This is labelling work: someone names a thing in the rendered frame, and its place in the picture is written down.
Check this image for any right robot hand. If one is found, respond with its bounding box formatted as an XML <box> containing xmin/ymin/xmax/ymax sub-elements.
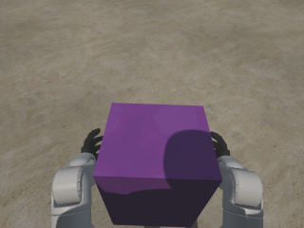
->
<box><xmin>210</xmin><ymin>131</ymin><xmax>230</xmax><ymax>158</ymax></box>

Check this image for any left robot hand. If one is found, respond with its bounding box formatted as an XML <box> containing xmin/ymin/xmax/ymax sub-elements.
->
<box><xmin>81</xmin><ymin>128</ymin><xmax>103</xmax><ymax>160</ymax></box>

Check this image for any left robot forearm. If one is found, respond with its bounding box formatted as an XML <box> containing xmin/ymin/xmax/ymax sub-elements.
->
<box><xmin>51</xmin><ymin>152</ymin><xmax>96</xmax><ymax>228</ymax></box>

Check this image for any right robot forearm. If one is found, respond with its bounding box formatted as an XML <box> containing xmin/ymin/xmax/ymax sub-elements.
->
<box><xmin>218</xmin><ymin>155</ymin><xmax>264</xmax><ymax>228</ymax></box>

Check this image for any carton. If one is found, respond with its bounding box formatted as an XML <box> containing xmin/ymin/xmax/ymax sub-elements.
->
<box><xmin>93</xmin><ymin>103</ymin><xmax>222</xmax><ymax>228</ymax></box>

